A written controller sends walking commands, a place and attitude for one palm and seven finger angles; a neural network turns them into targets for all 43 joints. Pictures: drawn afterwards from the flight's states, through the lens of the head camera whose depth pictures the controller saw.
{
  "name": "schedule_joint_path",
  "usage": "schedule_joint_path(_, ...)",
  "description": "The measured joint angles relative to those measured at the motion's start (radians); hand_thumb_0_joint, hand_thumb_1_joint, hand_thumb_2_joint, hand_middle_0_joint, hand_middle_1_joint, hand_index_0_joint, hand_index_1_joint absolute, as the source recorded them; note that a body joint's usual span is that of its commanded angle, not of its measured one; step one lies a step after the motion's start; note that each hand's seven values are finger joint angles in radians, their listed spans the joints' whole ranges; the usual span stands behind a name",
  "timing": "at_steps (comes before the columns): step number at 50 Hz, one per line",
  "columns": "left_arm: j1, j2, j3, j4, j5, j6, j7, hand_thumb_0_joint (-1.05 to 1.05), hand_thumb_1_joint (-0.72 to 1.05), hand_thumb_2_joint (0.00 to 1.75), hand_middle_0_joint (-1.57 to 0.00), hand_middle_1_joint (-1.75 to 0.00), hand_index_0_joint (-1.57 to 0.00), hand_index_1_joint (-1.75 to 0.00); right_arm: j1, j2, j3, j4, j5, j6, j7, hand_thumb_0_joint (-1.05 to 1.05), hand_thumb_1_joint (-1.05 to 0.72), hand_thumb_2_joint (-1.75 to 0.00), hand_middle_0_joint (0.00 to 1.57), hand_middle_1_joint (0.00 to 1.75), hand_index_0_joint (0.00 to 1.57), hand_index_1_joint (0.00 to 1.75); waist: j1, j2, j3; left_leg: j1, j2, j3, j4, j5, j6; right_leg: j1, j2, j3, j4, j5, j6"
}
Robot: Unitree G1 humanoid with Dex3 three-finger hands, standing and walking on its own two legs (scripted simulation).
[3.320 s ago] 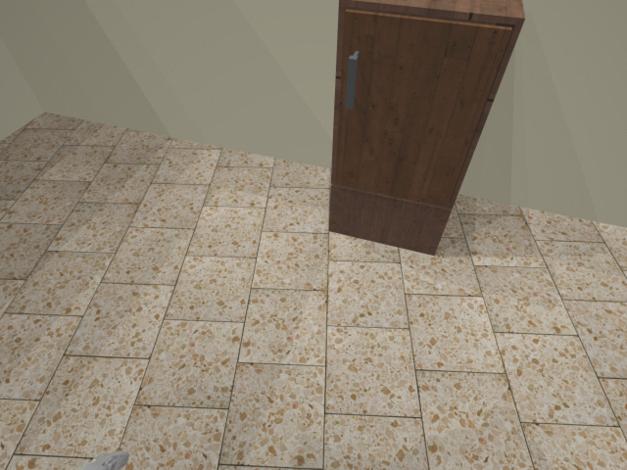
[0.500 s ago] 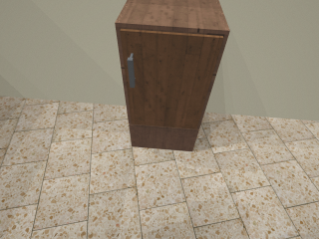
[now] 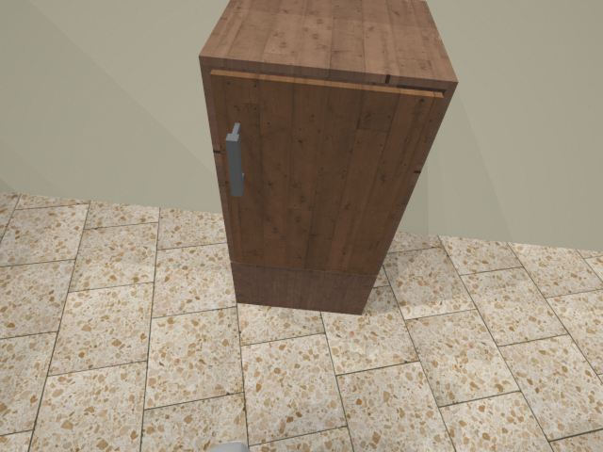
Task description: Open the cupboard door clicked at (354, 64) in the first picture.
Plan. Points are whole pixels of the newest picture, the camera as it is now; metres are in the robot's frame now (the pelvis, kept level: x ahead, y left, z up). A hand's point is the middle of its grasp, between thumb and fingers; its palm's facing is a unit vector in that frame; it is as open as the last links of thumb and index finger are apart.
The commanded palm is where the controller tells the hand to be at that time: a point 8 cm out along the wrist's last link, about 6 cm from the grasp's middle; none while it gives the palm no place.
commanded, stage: take the last steps up to it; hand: left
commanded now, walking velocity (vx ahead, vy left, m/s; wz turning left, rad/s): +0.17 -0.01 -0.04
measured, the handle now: (237, 160) +0.64 +0.19 -0.03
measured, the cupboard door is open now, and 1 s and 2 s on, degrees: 0 0 0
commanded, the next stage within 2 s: come to a stop and stand still in 0.06 s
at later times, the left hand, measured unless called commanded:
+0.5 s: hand (202, 423) +0.18 +0.16 -0.15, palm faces +0.03 -0.98 -0.21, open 7.3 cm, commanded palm none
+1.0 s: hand out of the picture +0.09 +0.19 -0.16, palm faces +0.05 -0.98 -0.20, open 7.4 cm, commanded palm none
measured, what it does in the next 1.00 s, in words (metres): steps on the spot: right foot, then left foot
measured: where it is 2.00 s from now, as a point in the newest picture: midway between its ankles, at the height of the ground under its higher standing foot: outside the picture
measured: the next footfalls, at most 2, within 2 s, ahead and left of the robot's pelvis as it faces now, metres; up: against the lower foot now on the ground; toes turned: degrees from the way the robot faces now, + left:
right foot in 0.30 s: +0.18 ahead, -0.13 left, +0.00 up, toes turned -7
left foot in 0.64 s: +0.11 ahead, +0.12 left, +0.00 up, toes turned +4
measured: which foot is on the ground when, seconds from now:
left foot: down 0.00-0.38, up 0.40-0.62, down 0.64-1.00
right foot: up 0.00-0.28, down 0.30-0.64, up 0.66-0.96, down 0.98-1.00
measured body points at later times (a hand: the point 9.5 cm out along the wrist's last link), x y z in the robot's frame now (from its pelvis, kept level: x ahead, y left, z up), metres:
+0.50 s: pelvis +0.10 -0.01 +0.01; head +0.13 -0.03 +0.46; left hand +0.18 +0.21 -0.13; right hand +0.09 -0.23 -0.15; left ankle +0.06 +0.10 -0.71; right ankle +0.14 -0.13 -0.72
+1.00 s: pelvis +0.08 +0.01 +0.02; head +0.10 +0.02 +0.47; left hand +0.08 +0.25 -0.14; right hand +0.12 -0.22 -0.14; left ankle +0.07 +0.11 -0.72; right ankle +0.04 -0.12 -0.72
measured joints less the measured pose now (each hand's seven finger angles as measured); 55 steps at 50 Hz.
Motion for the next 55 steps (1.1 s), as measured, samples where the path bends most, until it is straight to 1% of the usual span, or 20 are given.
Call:
schedule_joint_path(3,-0.037,0.021,0.007,-0.002,-0.001,0.020,-0.001,0.00,0.90,0.90,-0.20,-0.30,-0.20,-0.30,-0.006,0.020,0.010,-0.003,0.001,-0.009,-0.017,0.00,-0.92,-0.90,0.20,0.30,0.20,0.30,-0.002,-0.023,0.009,0.037,-0.011,0.032,0.014,-0.040,0.013,-0.170,0.000,0.038,0.379,-0.018,-0.030)
schedule_joint_path(5,-0.073,0.033,0.013,-0.016,0.003,0.022,-0.004,0.01,0.91,0.90,-0.20,-0.30,-0.20,-0.29,0.007,0.027,0.004,0.002,0.006,-0.014,-0.033,0.00,-0.93,-0.90,0.20,0.30,0.20,0.30,-0.009,-0.025,0.005,0.080,-0.024,0.043,-0.043,-0.027,0.005,-0.258,-0.010,0.029,0.468,0.031,-0.032)
schedule_joint_path(7,-0.110,0.039,0.017,-0.042,0.005,0.023,-0.004,0.01,0.91,0.90,-0.20,-0.30,-0.20,-0.29,0.026,0.018,0.002,0.014,0.006,-0.013,-0.041,-0.01,-0.95,-0.90,0.21,0.30,0.20,0.30,-0.013,-0.018,-0.005,0.120,-0.036,0.046,-0.103,-0.011,0.008,-0.311,-0.021,0.016,0.430,0.061,-0.027)
schedule_joint_path(10,-0.161,0.043,0.017,-0.083,0.007,0.023,0.000,0.01,0.91,0.90,-0.20,-0.30,-0.20,-0.29,0.059,0.008,0.007,0.039,0.003,0.000,-0.038,-0.01,-0.95,-0.90,0.21,0.30,0.20,0.30,-0.020,-0.001,-0.017,0.167,-0.046,0.044,-0.164,-0.001,0.007,-0.334,-0.029,0.004,0.276,0.089,-0.020)
schedule_joint_path(13,-0.202,0.058,0.016,-0.107,0.005,0.023,0.014,0.01,0.93,0.90,-0.20,-0.30,-0.20,-0.29,0.085,0.013,0.014,0.066,0.002,0.018,-0.039,0.00,-0.94,-0.90,0.20,0.30,0.20,0.30,-0.030,0.008,-0.015,0.199,-0.050,0.037,-0.170,-0.018,-0.006,-0.301,-0.025,0.007,0.086,0.166,-0.009)
schedule_joint_path(15,-0.216,0.068,0.009,-0.119,0.003,0.016,0.017,0.01,0.93,0.90,-0.20,-0.30,-0.20,-0.29,0.100,0.023,0.019,0.085,0.007,0.031,-0.039,0.00,-0.93,-0.90,0.20,0.30,0.20,0.30,-0.030,0.000,-0.013,0.209,-0.056,0.038,-0.137,-0.050,-0.020,-0.245,-0.028,0.017,-0.071,0.288,-0.003)
schedule_joint_path(16,-0.221,0.068,0.006,-0.118,0.003,0.012,0.020,0.01,0.93,0.90,-0.20,-0.30,-0.20,-0.29,0.103,0.026,0.021,0.095,0.011,0.037,-0.038,0.00,-0.93,-0.90,0.20,0.30,0.20,0.30,-0.028,0.001,-0.013,0.211,-0.055,0.041,-0.116,-0.070,-0.028,-0.229,-0.026,0.023,-0.094,0.299,-0.009)
schedule_joint_path(20,-0.238,0.044,-0.013,-0.111,-0.001,0.022,0.020,0.00,0.92,0.90,-0.20,-0.30,-0.20,-0.29,0.105,0.026,0.019,0.105,0.019,0.070,-0.032,0.01,-0.92,-0.90,0.20,0.30,0.20,0.30,-0.051,0.046,-0.021,0.218,-0.033,0.012,-0.108,-0.098,-0.052,-0.212,-0.003,-0.002,-0.093,0.252,-0.032)
schedule_joint_path(22,-0.251,0.033,-0.015,-0.118,-0.002,0.027,0.022,0.00,0.92,0.90,-0.20,-0.30,-0.20,-0.29,0.103,0.028,0.016,0.098,0.019,0.079,-0.031,0.01,-0.92,-0.90,0.20,0.30,0.20,0.30,-0.054,0.054,-0.017,0.200,-0.030,-0.015,-0.075,-0.135,-0.058,-0.210,0.004,-0.014,-0.105,0.252,-0.037)
schedule_joint_path(26,-0.290,0.019,-0.002,-0.140,0.001,0.035,0.031,0.00,0.92,0.90,-0.20,-0.30,-0.20,-0.30,0.086,0.024,0.005,0.075,0.020,0.095,-0.036,0.01,-0.92,-0.90,0.20,0.30,0.20,0.30,-0.039,0.050,0.012,0.132,-0.043,-0.067,0.085,-0.247,-0.068,-0.214,0.001,-0.032,-0.119,0.264,-0.037)
schedule_joint_path(28,-0.303,0.018,0.005,-0.152,0.006,0.042,0.033,0.00,0.92,0.90,-0.20,-0.30,-0.20,-0.30,0.072,0.017,-0.001,0.060,0.021,0.101,-0.039,0.01,-0.92,-0.90,0.20,0.30,0.20,0.30,-0.031,0.040,0.026,0.110,-0.053,-0.081,0.121,-0.268,-0.072,-0.218,-0.007,-0.036,-0.122,0.272,-0.030)
schedule_joint_path(30,-0.306,0.024,0.012,-0.158,0.007,0.050,0.033,0.00,0.91,0.90,-0.20,-0.30,-0.20,-0.30,0.058,0.009,-0.006,0.042,0.021,0.100,-0.040,0.01,-0.91,-0.90,0.20,0.30,0.20,0.30,-0.026,0.025,0.035,0.118,-0.056,-0.079,0.063,-0.219,-0.074,-0.228,-0.018,-0.035,-0.113,0.275,-0.019)
schedule_joint_path(31,-0.304,0.028,0.014,-0.160,0.005,0.056,0.033,0.00,0.91,0.90,-0.20,-0.30,-0.21,-0.30,0.055,0.004,-0.007,0.032,0.020,0.094,-0.039,0.01,-0.91,-0.90,0.20,0.30,0.20,0.30,-0.026,0.020,0.036,0.137,-0.054,-0.075,-0.004,-0.155,-0.072,-0.237,-0.021,-0.034,-0.098,0.271,-0.011)
schedule_joint_path(33,-0.295,0.042,0.020,-0.157,-0.002,0.071,0.029,0.00,0.91,0.90,-0.20,-0.30,-0.20,-0.30,0.049,0.002,-0.007,0.020,0.014,0.083,-0.039,0.01,-0.91,-0.90,0.20,0.30,0.20,0.30,-0.024,-0.004,0.035,0.149,-0.064,-0.060,-0.043,-0.094,-0.032,-0.257,-0.032,-0.017,-0.055,0.238,0.000)
schedule_joint_path(35,-0.280,0.058,0.024,-0.147,-0.002,0.088,0.028,0.00,0.91,0.90,-0.20,-0.30,-0.20,-0.30,0.046,0.009,-0.001,0.012,0.007,0.074,-0.042,0.01,-0.91,-0.90,0.20,0.30,0.20,0.30,-0.024,-0.021,0.025,0.156,-0.073,-0.049,-0.057,-0.098,-0.003,-0.282,-0.015,0.031,0.043,0.117,-0.001)
schedule_joint_path(37,-0.265,0.070,0.026,-0.133,0.000,0.092,0.024,0.00,0.91,0.90,-0.20,-0.30,-0.20,-0.30,0.045,0.017,0.009,0.013,0.004,0.065,-0.049,0.01,-0.91,-0.90,0.20,0.30,0.20,0.30,-0.024,-0.026,0.012,0.171,-0.076,-0.050,-0.101,-0.083,0.007,-0.296,0.008,0.069,0.144,0.078,-0.003)
schedule_joint_path(39,-0.246,0.077,0.024,-0.118,0.000,0.087,0.019,0.00,0.91,0.90,-0.20,-0.30,-0.20,-0.29,0.041,0.024,0.018,0.022,0.003,0.060,-0.052,0.01,-0.91,-0.90,0.20,0.30,0.20,0.30,-0.021,-0.026,0.001,0.188,-0.079,-0.051,-0.148,-0.057,0.009,-0.280,0.018,0.080,0.174,0.076,0.001)
schedule_joint_path(45,-0.199,0.075,0.008,-0.074,-0.005,0.084,0.012,0.00,0.91,0.90,-0.20,-0.30,-0.20,-0.29,0.024,0.017,0.017,0.045,0.004,0.050,-0.057,0.01,-0.93,-0.90,0.21,0.30,0.20,0.30,-0.026,-0.008,-0.011,0.214,-0.080,-0.048,-0.210,-0.020,0.008,-0.159,0.015,0.067,0.018,0.070,0.009)
schedule_joint_path(49,-0.183,0.073,-0.002,-0.058,-0.008,0.068,0.014,0.00,0.91,0.90,-0.20,-0.30,-0.20,-0.29,0.028,0.016,0.016,0.063,0.014,0.049,-0.053,0.01,-0.92,-0.90,0.21,0.30,0.21,0.30,-0.025,-0.013,-0.012,0.203,-0.088,-0.039,-0.181,-0.029,-0.006,-0.067,0.003,0.062,-0.184,0.215,0.003)
schedule_joint_path(55,-0.161,0.026,-0.030,-0.045,-0.001,0.032,0.037,0.00,0.91,0.90,-0.20,-0.30,-0.20,-0.29,0.049,-0.012,0.025,0.078,0.020,0.061,-0.041,0.01,-0.93,-0.90,0.21,0.30,0.20,0.30,-0.032,0.054,-0.015,0.192,-0.047,-0.059,-0.151,-0.030,-0.032,-0.050,0.043,0.042,-0.206,0.201,-0.012)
